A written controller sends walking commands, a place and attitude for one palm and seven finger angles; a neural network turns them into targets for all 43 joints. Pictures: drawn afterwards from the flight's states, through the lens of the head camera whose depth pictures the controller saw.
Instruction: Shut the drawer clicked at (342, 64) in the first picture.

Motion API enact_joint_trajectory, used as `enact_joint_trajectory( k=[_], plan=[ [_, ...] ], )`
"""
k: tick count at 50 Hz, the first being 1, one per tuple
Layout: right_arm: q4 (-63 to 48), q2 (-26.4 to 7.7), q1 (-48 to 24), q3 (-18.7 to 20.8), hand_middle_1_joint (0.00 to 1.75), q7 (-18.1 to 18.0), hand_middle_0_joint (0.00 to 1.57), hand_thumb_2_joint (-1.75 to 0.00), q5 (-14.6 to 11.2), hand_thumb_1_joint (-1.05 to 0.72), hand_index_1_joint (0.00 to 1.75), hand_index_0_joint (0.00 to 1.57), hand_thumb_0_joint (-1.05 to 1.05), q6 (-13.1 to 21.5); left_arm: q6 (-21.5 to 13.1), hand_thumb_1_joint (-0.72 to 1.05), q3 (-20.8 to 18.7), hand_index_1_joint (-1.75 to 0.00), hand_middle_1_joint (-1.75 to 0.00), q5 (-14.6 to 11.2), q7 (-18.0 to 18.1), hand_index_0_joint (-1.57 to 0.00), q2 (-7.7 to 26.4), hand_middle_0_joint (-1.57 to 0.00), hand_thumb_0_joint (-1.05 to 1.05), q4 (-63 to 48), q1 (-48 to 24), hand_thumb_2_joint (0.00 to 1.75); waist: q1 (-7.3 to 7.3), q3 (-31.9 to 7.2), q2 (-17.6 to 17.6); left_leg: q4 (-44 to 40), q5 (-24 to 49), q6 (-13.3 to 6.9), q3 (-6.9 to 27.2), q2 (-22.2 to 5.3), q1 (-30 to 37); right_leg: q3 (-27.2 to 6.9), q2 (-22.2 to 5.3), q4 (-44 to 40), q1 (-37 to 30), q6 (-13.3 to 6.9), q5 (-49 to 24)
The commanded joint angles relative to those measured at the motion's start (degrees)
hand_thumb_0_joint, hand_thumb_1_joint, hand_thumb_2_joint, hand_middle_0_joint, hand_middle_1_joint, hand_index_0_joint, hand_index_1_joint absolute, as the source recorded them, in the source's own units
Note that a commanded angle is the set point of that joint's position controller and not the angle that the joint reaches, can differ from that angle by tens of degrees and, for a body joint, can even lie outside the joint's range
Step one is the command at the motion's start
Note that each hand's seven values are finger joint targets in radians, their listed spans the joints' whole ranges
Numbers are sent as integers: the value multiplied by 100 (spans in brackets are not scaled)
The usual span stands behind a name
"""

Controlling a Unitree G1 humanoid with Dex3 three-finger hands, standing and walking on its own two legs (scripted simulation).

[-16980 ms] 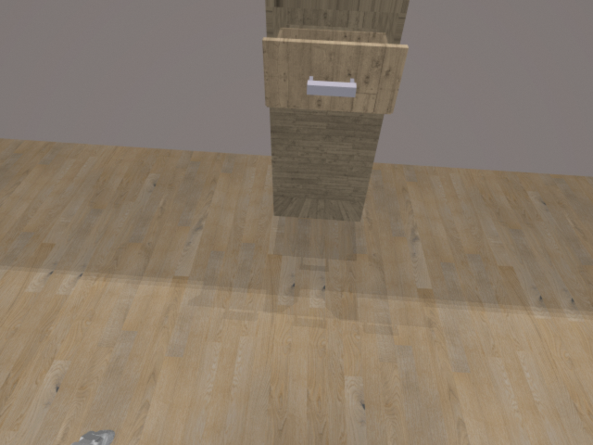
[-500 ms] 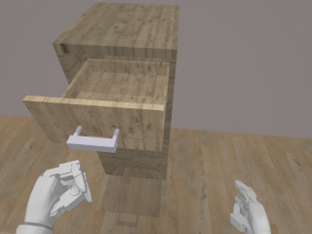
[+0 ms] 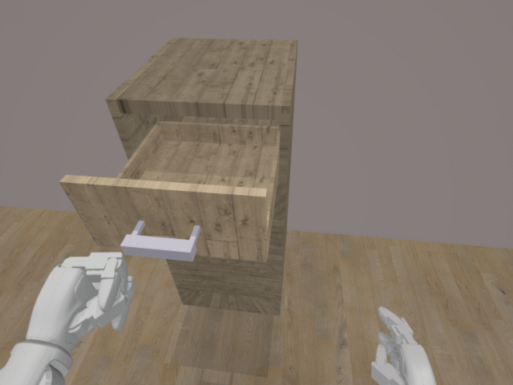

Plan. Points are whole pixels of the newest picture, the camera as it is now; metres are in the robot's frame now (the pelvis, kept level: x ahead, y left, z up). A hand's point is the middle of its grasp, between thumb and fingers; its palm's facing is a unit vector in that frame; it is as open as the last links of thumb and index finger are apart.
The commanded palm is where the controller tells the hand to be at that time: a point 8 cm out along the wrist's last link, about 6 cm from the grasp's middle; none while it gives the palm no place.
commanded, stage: raise the hand and make a fist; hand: left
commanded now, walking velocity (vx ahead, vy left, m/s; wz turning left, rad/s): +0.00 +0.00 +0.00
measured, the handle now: (163, 237) +0.35 +0.21 +0.05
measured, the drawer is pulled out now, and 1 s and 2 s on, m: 0.24 0.24 0.24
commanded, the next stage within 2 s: bring the fist close to the handle in 0.26 s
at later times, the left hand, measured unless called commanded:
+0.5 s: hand (111, 303) +0.18 +0.20 +0.13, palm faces +0.06 -0.99 -0.11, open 3.3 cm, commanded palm +0.15 +0.25 +0.13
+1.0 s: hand (149, 294) +0.22 +0.18 +0.08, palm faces -0.02 -1.00 -0.06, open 3.3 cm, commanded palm +0.20 +0.24 +0.08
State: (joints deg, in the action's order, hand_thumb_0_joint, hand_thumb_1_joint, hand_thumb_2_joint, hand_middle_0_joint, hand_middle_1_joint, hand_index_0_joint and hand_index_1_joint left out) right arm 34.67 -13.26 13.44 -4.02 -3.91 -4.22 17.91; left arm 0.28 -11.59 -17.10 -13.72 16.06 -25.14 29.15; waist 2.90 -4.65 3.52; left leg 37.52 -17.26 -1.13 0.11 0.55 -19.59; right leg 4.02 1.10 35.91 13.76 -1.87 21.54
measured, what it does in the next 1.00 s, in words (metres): stands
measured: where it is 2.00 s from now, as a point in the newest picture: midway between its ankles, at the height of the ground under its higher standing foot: outside the picture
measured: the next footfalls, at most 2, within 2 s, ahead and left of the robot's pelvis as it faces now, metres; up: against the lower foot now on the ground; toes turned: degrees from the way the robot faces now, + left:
none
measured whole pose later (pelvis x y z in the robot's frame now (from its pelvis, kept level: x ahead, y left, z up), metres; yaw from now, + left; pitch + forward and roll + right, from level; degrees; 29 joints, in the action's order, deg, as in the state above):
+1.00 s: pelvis +0.00 +0.00 -0.01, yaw +0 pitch +3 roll -1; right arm 36.5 -13.7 13.7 -1.9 -3.2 -2.1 18.2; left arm -11.1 -9.4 -15.0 -14.5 12.9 -8.1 22.3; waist 0.8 -3.6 2.4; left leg 40.6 -18.7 -1.4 -0.5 0.8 -25.4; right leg 3.5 0.7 39.7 19.9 -1.6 23.2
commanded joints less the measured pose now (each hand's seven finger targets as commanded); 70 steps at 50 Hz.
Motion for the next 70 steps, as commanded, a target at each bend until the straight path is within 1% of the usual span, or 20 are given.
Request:
enact_joint_trajectory(
  k=[1, 7, 10, 19, 22, 25, 30, 34, 36, 39, 44, 46, 47, 51, 52, 56, 59, 61, 62, 70],
  plan=[
    [-1014, -622, -956, 305, 30, -43, 20, -90, -15, -90, 30, 20, 0, 463, -326, 90, -896, -160, -160, -189, -37, -140, 916, -140, 0, -1024, -121, 90, 83, -198, -131, -602, 687, -63, 185, -80, 589, -98, -23, -828, 383, 101, -1066],
    [-895, -674, -843, 332, 30, -81, 20, -90, -6, -90, 30, 20, 0, 683, -640, 90, -973, -160, -160, -318, -151, -140, 953, -140, 0, -958, -371, 90, 16, -42, 2, -510, 631, -79, 144, -45, 611, -273, -66, -989, 491, 143, -1018],
    [-871, -693, -850, 344, 30, -116, 20, -90, -30, -90, 30, 20, 0, 774, -721, 90, -1031, -160, -160, -372, -266, -140, 997, -140, 0, -761, -461, 90, -6, -27, -157, -439, 654, -86, 131, -47, 598, -442, -136, -1063, 482, 214, -1104],
    [-725, -743, -868, 353, 30, -189, 20, -90, -40, -90, 30, 20, 0, 857, -765, 90, -1353, -160, -160, -528, -593, -140, 1152, -140, 0, -161, -606, 90, -10, -28, -420, -386, 769, -80, 152, -46, 588, -697, -233, -1177, 360, 395, -1588],
    [-625, -766, -848, 359, 30, -206, 20, -90, -11, -90, 30, 20, 0, 818, -785, 90, -1247, -160, -160, -535, -665, -140, 1011, -140, 0, 227, -723, 90, -46, 195, -355, -384, 692, -65, 145, -29, 479, -732, -233, -1206, 486, 402, -1448],
    [-667, -795, -829, 369, 30, -205, 20, -90, 8, -90, 30, 20, 0, 824, -878, 90, -1190, -160, -160, -513, -733, -140, 1037, -140, 0, 265, -925, 90, -64, -32, -341, -352, 779, -84, 148, -17, 519, -726, -260, -1113, 422, 408, -1584],
    [-649, -788, -766, 411, 30, -139, 20, -90, 70, -90, 30, 20, 0, 829, -1129, 90, -1096, -160, -160, -396, -666, -140, 1017, -140, 0, 228, -1025, 90, -77, -293, -189, -347, 965, -106, 128, -1, 612, -505, -211, -896, 385, 294, -1720],
    [-639, -790, -723, 441, 30, -77, 20, -90, 100, -90, 30, 20, 0, 725, -1197, 90, -842, -160, -160, -285, -527, -140, 785, -140, 0, 365, -1032, 90, -118, -243, -165, -378, 1007, -109, 102, -4, 552, -275, -121, -737, 537, 210, -1649],
    [-588, -806, -709, 469, 30, -73, 20, -90, 122, -90, 30, 20, 0, 665, -1234, 90, -950, -160, -160, -214, -419, -140, 883, -140, 0, 471, -1007, 90, -87, -235, -189, -365, 973, -111, 105, -15, 508, -241, -94, -712, 582, 186, -1501],
    [-709, -774, -664, 484, 30, -12, 20, -90, 135, -90, 30, 20, 0, 615, -1305, 90, -521, -160, -160, -135, -350, -140, 536, -140, 0, 286, -958, 90, -150, -421, -87, -343, 1101, -101, 118, -27, 585, -108, -70, -514, 664, 158, -1597],
    [-728, -805, -559, 493, 30, 23, 20, -90, 177, -90, 30, 20, 0, 457, -1432, 90, -299, -160, -160, 30, -112, -140, 468, -140, 0, 377, -1195, 90, -253, -361, -209, -292, 833, -74, 205, -60, 386, -40, -42, -344, 960, 141, -1187],
    [-723, -794, -559, 506, 30, 24, 20, -90, 201, -90, 30, 20, 0, 382, -1488, 90, -455, -160, -160, 100, 17, -140, 587, -140, 0, 443, -1112, 90, -179, -418, -210, -266, 812, -59, 214, -73, 303, -37, -29, -284, 959, 115, -1098],
    [-767, -785, -530, 496, 30, 36, 20, -90, 200, -90, 30, 20, 0, 339, -1517, 90, -225, -160, -160, 126, 24, -140, 394, -140, 0, 447, -1143, 90, -235, -454, -120, -250, 825, -52, 206, -71, 330, -33, -29, -226, 1026, 110, -1099],
    [-778, -790, -505, 492, 30, 45, 20, -90, 212, -90, 30, 20, 0, 201, -1625, 90, -283, -160, -160, 152, 102, -140, 458, -140, 0, 662, -1305, 90, -249, -511, -125, -154, 787, -27, 242, -99, 168, -16, -10, -96, 1124, 93, -1030],
    [-814, -794, -479, 473, 30, 49, 20, -90, 217, -90, 30, 20, 0, 175, -1643, 90, -44, -160, -160, 151, 78, -140, 280, -140, 0, 713, -1456, 90, -317, -496, -161, -127, 767, -30, 251, -97, 161, -11, -11, -52, 1217, 99, -1032],
    [-780, -838, -420, 481, 30, 34, 20, -90, 218, -90, 30, 20, 0, 87, -1770, 90, -131, -160, -160, 177, 94, -140, 464, -140, 0, 976, -1865, 90, -372, -577, -169, -2, 591, -22, 284, -109, 16, -43, -3, 43, 1370, 94, -846],
    [-839, -821, -411, 481, 30, 46, 20, -90, 216, -90, 30, 20, 0, 37, -1820, 90, 135, -160, -160, 183, 85, -140, 229, -140, 0, 1136, -2150, 90, -399, -731, -73, 70, 578, -4, 303, -106, 20, -40, -15, 163, 1498, 91, -828],
    [-798, -857, -342, 492, 30, 50, 20, -90, 237, -90, 30, 20, 0, -29, -1863, 90, -158, -160, -160, 226, 168, -140, 495, -140, 0, 1373, -1983, 90, -324, -833, -211, 129, 670, -7, 286, -106, -100, -65, -4, 207, 1402, 76, -913],
    [-841, -832, -354, 491, 30, 67, 20, -90, 241, -90, 30, 20, 0, -69, -1871, 90, -14, -160, -160, 219, 166, -140, 316, -140, 0, 1443, -2029, 90, -344, -857, -203, 154, 669, -6, 274, -91, -125, -55, -11, 261, 1461, 84, -941],
    [-889, -835, -346, 514, 30, 94, 20, -90, 236, -90, 30, 20, 0, -284, -2121, 90, -209, -160, -160, 196, 170, -140, 549, -140, 0, 1713, -2692, 90, -356, -1226, -52, 384, 827, -8, 194, -92, -244, -142, -21, 449, 1461, 81, -1159]
  ],
)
